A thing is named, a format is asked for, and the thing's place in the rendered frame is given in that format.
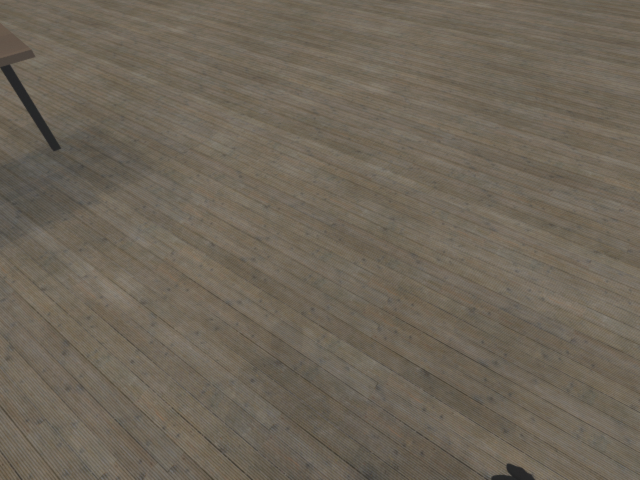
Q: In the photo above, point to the table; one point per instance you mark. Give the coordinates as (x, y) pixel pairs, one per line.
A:
(13, 50)

